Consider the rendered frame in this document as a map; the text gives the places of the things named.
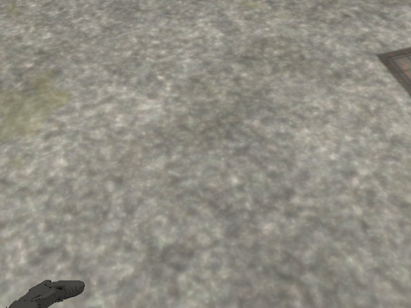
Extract robot left hand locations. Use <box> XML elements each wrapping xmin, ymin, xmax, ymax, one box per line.
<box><xmin>6</xmin><ymin>280</ymin><xmax>85</xmax><ymax>308</ymax></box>

